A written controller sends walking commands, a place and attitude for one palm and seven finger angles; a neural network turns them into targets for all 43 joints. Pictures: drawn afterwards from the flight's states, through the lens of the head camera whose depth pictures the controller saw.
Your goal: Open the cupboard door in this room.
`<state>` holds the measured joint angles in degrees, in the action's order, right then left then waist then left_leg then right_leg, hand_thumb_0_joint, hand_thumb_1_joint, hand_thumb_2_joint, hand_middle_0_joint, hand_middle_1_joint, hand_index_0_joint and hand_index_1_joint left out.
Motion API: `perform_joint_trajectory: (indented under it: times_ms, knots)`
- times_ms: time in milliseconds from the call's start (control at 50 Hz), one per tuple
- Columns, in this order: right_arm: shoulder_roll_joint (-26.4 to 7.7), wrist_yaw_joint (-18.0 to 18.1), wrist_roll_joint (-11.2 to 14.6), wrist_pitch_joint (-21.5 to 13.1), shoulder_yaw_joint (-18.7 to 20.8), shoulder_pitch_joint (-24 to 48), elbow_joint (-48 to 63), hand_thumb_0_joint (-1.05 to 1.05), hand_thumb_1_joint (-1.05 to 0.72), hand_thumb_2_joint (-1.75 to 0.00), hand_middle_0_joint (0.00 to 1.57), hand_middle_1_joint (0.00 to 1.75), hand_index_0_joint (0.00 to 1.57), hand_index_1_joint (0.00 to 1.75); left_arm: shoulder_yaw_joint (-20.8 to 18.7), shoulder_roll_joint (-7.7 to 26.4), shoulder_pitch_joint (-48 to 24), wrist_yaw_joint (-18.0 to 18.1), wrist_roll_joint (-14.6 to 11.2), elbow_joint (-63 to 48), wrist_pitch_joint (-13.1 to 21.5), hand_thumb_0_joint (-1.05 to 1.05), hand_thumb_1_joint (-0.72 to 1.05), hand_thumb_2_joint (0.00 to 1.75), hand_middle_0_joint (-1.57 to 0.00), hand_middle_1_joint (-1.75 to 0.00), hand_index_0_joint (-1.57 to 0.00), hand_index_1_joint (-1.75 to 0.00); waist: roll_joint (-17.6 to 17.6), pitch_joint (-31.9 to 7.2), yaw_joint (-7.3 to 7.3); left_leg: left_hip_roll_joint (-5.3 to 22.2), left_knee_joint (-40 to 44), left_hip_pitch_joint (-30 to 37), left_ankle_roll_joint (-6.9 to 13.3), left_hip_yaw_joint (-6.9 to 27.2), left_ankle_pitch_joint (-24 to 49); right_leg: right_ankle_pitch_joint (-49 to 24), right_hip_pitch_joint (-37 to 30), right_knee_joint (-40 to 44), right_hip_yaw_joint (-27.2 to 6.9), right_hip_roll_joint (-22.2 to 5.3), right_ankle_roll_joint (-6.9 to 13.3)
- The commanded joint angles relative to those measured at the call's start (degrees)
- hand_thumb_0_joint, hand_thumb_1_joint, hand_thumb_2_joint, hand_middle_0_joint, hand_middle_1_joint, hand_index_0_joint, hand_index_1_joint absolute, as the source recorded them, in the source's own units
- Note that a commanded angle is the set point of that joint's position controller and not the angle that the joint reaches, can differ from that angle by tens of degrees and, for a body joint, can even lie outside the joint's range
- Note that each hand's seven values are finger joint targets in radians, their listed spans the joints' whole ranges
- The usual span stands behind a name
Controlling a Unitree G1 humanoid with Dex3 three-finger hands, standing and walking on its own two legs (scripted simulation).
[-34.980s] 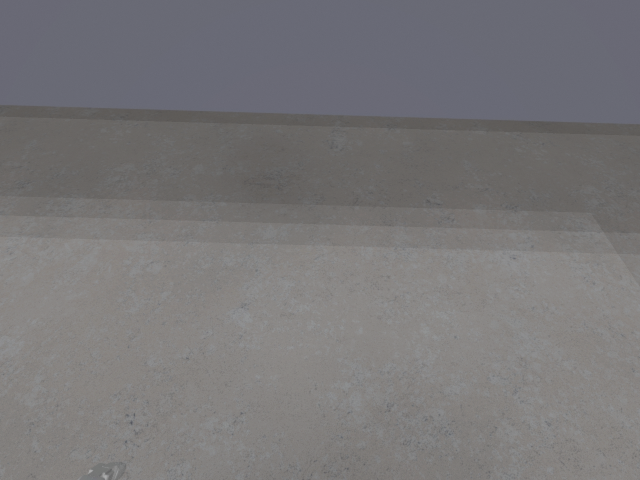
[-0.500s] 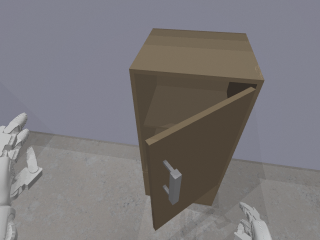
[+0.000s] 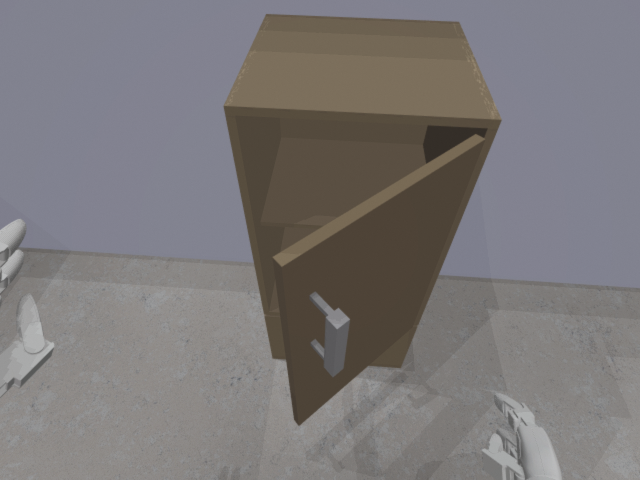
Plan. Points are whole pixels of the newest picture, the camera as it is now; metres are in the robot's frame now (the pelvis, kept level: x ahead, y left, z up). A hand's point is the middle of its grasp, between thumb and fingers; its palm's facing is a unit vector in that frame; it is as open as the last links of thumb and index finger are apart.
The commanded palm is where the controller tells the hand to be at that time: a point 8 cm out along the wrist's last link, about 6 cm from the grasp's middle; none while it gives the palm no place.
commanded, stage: step back with the hand held close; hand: left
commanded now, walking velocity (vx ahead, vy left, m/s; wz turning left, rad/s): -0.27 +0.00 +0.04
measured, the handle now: (325, 335) +0.32 +0.01 -0.03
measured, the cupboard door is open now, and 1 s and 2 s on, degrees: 44 44 44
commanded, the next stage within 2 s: stop stepping back and stand still in 0.86 s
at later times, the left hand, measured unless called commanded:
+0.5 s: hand out of the picture +0.11 +0.29 +0.16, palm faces +0.52 -0.72 -0.46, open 7.4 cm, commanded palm +0.04 +0.32 +0.17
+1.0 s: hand out of the picture +0.04 +0.23 +0.16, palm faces +0.39 -0.82 -0.42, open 7.5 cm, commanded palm -0.03 +0.28 +0.17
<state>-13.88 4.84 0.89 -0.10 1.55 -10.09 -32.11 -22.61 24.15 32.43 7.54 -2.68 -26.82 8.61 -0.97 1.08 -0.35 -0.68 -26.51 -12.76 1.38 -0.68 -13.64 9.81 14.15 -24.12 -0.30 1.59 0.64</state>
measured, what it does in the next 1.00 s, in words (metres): walks backwards: right foot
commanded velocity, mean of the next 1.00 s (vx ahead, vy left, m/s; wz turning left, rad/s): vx -0.31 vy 0.01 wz -0.03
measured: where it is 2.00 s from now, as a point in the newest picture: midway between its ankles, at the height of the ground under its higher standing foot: outside the picture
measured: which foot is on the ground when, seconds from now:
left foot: down 0.00-0.96, up 0.98-1.00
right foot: down 0.00-0.64, up 0.66-0.90, down 0.92-1.00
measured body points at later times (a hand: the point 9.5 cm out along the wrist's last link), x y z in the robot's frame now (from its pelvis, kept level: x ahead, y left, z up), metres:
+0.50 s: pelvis -0.08 +0.01 -0.02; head -0.07 +0.02 +0.43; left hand +0.07 +0.32 +0.18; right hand +0.10 -0.22 -0.10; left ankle +0.00 +0.10 -0.74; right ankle +0.01 -0.11 -0.74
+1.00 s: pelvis -0.18 -0.02 -0.02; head -0.13 +0.00 +0.43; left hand +0.02 +0.27 +0.18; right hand +0.03 -0.23 -0.10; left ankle -0.02 +0.10 -0.73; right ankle -0.29 -0.12 -0.74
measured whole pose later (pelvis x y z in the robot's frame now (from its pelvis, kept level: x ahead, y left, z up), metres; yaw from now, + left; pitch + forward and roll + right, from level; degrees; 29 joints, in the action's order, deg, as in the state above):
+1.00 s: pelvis -0.18 -0.02 -0.02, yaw -1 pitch +3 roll -2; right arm -8.4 2.3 -0.8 -5.8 -1.0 -5.1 -37.0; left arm -23.0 23.8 26.9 8.2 -2.1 -32.3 14.1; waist 1.3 1.7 1.7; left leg 4.2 -31.1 -33.1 -0.4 -2.8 -6.3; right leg 25.0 6.6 -28.4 -1.8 4.6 2.1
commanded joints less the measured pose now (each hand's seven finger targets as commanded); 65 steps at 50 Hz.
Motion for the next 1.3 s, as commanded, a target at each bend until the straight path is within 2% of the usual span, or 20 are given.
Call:
perform_joint_trajectory:
  times_ms: [0, 200, 340, 420, 480, 520, 560, 620, 640, 680, 780, 840, 900, 940, 980, 1040, 1100, 1160, 1220, 1280]
  knots:
    - [-6.57, 0.40, -0.14, -2.53, 1.96, 5.82, 9.52, 0.00, -0.90, -0.90, 0.20, 0.30, 0.20, 0.30, -9.11, 10.10, 0.17, 1.88, 0.00, -10.93, 3.79, 0.00, 0.90, 0.90, -0.20, -0.30, -0.20, -0.30, -3.02, -9.17, 0.81, 4.24, 4.53, -8.02, 0.58, 3.77, 11.53, -18.85, -11.77, -2.43, -2.77, -3.41, -0.65]
    - [-7.63, 0.58, -0.46, -4.80, 1.85, 4.06, 9.57, 0.00, -0.90, -0.90, 0.20, 0.30, 0.20, 0.30, -9.08, 10.06, -4.56, 2.85, 2.14, -13.19, 5.82, 0.00, 0.90, 0.90, -0.20, -0.30, -0.20, -0.30, -2.50, -2.94, -0.08, 4.71, 5.96, -24.09, 3.38, 6.90, -20.13, 5.29, -9.49, -1.59, -6.24, -2.85, -0.60]
    - [-7.14, 0.87, -1.03, -6.99, 1.58, 4.18, 9.86, 0.00, -0.90, -0.90, 0.20, 0.30, 0.20, 0.30, -10.39, 9.12, -6.20, 2.77, 3.64, -14.56, 7.18, 0.00, 0.90, 0.90, -0.20, -0.30, -0.20, -0.30, -9.74, -3.50, 0.55, 11.48, 13.66, -39.21, 6.74, 13.72, -30.35, -3.98, -21.89, -20.29, -2.76, 2.70, -2.31]
    - [-6.48, 0.17, -0.95, -7.91, 1.87, 2.41, 8.57, 0.00, -0.90, -0.90, 0.20, 0.30, 0.20, 0.30, -9.89, 8.54, -4.75, 2.31, 2.47, -14.95, 7.77, 0.00, 0.90, 0.90, -0.20, -0.30, -0.20, -0.30, -1.04, -4.80, -0.36, 5.19, 1.60, -28.25, 3.64, 6.96, -21.39, -6.69, -10.53, -9.96, -10.56, -1.83, 0.21]
    - [-6.02, -0.72, -1.12, -7.58, 2.07, 2.42, 7.43, 0.00, -0.90, -0.90, 0.20, 0.30, 0.20, 0.30, -9.04, 9.70, -6.46, 2.52, 1.71, -16.19, 7.71, 0.00, 0.90, 0.90, -0.20, -0.30, -0.20, -0.30, 4.83, -4.25, -0.93, 0.41, -9.97, -15.33, 0.24, 3.30, -14.78, 6.92, 6.61, 2.86, -18.37, -8.53, 3.70]
    - [-5.55, -0.96, -1.13, -6.86, 1.84, 2.30, 6.35, 0.00, -0.90, -0.90, 0.20, 0.30, 0.20, 0.30, -8.48, 9.83, -6.12, 3.08, 1.11, -16.69, 7.88, 0.00, 0.90, 0.90, -0.20, -0.30, -0.20, -0.30, 5.63, -5.43, -1.44, 0.11, -10.71, -7.78, -0.67, 3.68, -10.50, 8.86, 12.82, 4.53, -15.30, -9.30, 4.17]
    - [-5.99, -0.62, -0.82, -6.31, 1.95, 3.11, 6.83, 0.00, -0.90, -0.90, 0.20, 0.30, 0.20, 0.30, -10.06, 11.05, -4.92, 3.28, 1.01, -17.00, 8.10, 0.00, 0.90, 0.90, -0.20, -0.30, -0.20, -0.30, 1.78, -5.50, -1.33, 1.93, -4.07, -9.42, 0.25, 5.75, -12.79, 10.94, 11.72, 1.69, -10.53, -5.19, 1.64]
    - [-7.28, 0.10, -0.98, -6.81, 2.16, 5.10, 8.11, 0.00, -0.90, -0.90, 0.20, 0.30, 0.20, 0.30, -12.80, 10.26, -3.17, 3.14, 2.02, -16.99, 8.84, 0.00, 0.90, 0.90, -0.20, -0.30, -0.20, -0.30, -15.58, -7.23, 0.14, 15.19, 17.71, -33.21, 6.11, 19.08, -32.80, 5.57, -11.64, -24.97, -1.35, 4.89, -2.21]
    - [-6.43, 0.15, -1.42, -7.48, 2.61, 4.95, 8.17, 0.00, -0.90, -0.90, 0.20, 0.30, 0.20, 0.30, -13.30, 10.86, -4.48, 2.79, 2.23, -18.67, 9.05, 0.00, 0.90, 0.90, -0.20, -0.30, -0.20, -0.30, -16.11, -8.69, 0.48, 18.85, 20.18, -33.91, 7.78, 21.82, -30.15, 7.99, -12.99, -34.06, -1.20, 5.79, -2.45]
    - [-5.77, -0.48, -1.58, -8.72, 3.49, 4.78, 6.73, 0.00, -0.90, -0.90, 0.20, 0.30, 0.20, 0.30, -13.20, 10.33, -3.73, 2.47, 1.92, -16.78, 8.80, 0.00, 0.90, 0.90, -0.20, -0.30, -0.20, -0.30, -9.41, -8.84, 0.37, 19.63, 15.51, -25.08, 8.48, 17.65, -21.22, 14.76, -5.17, -39.32, -2.84, 5.28, -1.99]
    - [-4.73, -1.51, -2.29, -10.44, 1.75, 4.18, 3.24, 0.00, -0.90, -0.90, 0.20, 0.30, 0.20, 0.30, -6.50, 6.41, -4.22, 2.38, -0.14, -16.42, 7.72, 0.00, 0.90, 0.90, -0.20, -0.30, -0.20, -0.30, -11.45, -8.17, -0.09, 16.56, 15.55, -6.52, 5.00, 11.80, -8.84, 21.56, 2.55, -18.14, 0.53, 3.16, -0.56]
    - [-4.98, -1.97, -2.61, -10.56, 1.74, 4.08, 1.75, 0.00, -0.90, -0.90, 0.20, 0.30, 0.20, 0.30, -5.82, 7.90, -9.30, 1.88, -0.12, -18.44, 8.71, 0.00, 0.90, 0.90, -0.20, -0.30, -0.20, -0.30, -11.40, -11.07, 0.48, 15.23, 11.63, 1.66, 1.58, 8.63, 2.89, 15.08, 0.74, -0.14, 0.33, 2.05, 0.64]
    - [-3.14, -2.02, -2.33, -8.41, 1.45, 4.94, 1.80, 0.00, -0.90, -0.90, 0.20, 0.30, 0.20, 0.30, -10.65, 14.46, -9.99, 2.00, -0.09, -19.13, 10.42, 0.00, 0.90, 0.90, -0.20, -0.30, -0.20, -0.30, 1.91, -14.05, -0.15, 6.86, -6.48, 7.43, -3.39, -1.31, 6.19, -4.60, 8.41, 8.04, -12.05, -10.41, 5.40]
    - [-2.87, -1.51, -0.64, -8.23, 1.41, 8.13, 4.40, 0.00, -0.90, -0.90, 0.20, 0.30, 0.20, 0.30, -10.48, 14.12, -9.42, 2.16, 0.07, -18.46, 9.93, 0.00, 0.90, 0.90, -0.20, -0.30, -0.20, -0.30, 11.71, -13.21, 0.35, 0.26, -13.97, 0.72, -2.81, -3.56, 2.07, -37.04, 3.20, 3.37, -9.67, -11.68, -0.05]
    - [-2.82, -0.75, -0.45, -6.97, 0.14, 7.11, 6.78, 0.00, -0.90, -0.90, 0.20, 0.30, 0.20, 0.30, -14.24, 15.19, -0.16, 1.55, -0.15, -15.22, 7.66, 0.00, 0.90, 0.90, -0.20, -0.30, -0.20, -0.30, 9.03, -13.82, 0.35, -0.29, -12.59, -3.54, -1.31, -3.16, 4.89, -46.84, -3.48, -3.09, -5.79, -10.66, -0.75]
    - [-4.40, -0.27, -0.11, -6.11, -0.82, 4.71, 6.21, 0.00, -0.90, -0.90, 0.20, 0.30, 0.20, 0.30, -12.50, 12.66, 2.04, 1.24, -1.65, -13.62, 5.90, 0.00, 0.90, 0.90, -0.20, -0.30, -0.20, -0.30, -2.51, -12.97, -0.82, 3.53, -2.36, 7.11, 0.79, 0.60, 27.57, -25.97, -0.27, -4.44, -2.10, -3.04, -2.69]
    - [-5.63, -0.16, -0.57, -6.71, -0.28, 4.48, 6.79, 0.00, -0.90, -0.90, 0.20, 0.30, 0.20, 0.30, -12.36, 13.41, 3.93, 1.51, -1.48, -12.04, 5.27, 0.00, 0.90, 0.90, -0.20, -0.30, -0.20, -0.30, -6.96, -11.16, -0.04, 6.70, -0.56, 7.17, 2.38, 4.65, 19.25, -2.93, 3.20, 0.58, -0.89, -0.84, -2.97]
    - [-5.40, -0.24, -0.74, -7.40, -0.07, 3.97, 7.04, 0.00, -0.90, -0.90, 0.20, 0.30, 0.20, 0.30, -9.73, 11.73, 2.33, 1.53, -1.54, -12.76, 5.77, 0.00, 0.90, 0.90, -0.20, -0.30, -0.20, -0.30, -2.71, -4.24, -1.02, 3.46, -0.73, 1.83, -0.40, 2.77, 0.65, 9.22, 6.18, 8.37, -4.22, -3.93, 0.16]
    - [-5.44, 0.14, -1.04, -7.71, 0.67, 3.18, 5.63, 0.00, -0.90, -0.90, 0.20, 0.30, 0.20, 0.30, -8.74, 12.20, -0.43, 2.18, -0.86, -13.00, 6.34, 0.00, 0.90, 0.90, -0.20, -0.30, -0.20, -0.30, 1.95, 0.26, -1.41, 1.36, -10.51, 4.37, -1.96, 1.81, 0.47, 20.19, 15.73, 14.16, -9.18, -8.99, 4.22]
    - [-5.93, 0.83, -1.21, -8.77, 0.81, 1.96, 4.22, 0.00, -0.90, -0.90, 0.20, 0.30, 0.20, 0.30, -7.74, 11.64, -6.31, 2.57, 0.20, -11.97, 6.81, 0.00, 0.90, 0.90, -0.20, -0.30, -0.20, -0.30, 0.19, 2.15, -1.93, 2.08, -7.19, 5.63, -1.53, 3.14, 2.56, 14.44, 14.77, 10.66, -6.42, -7.04, 3.65]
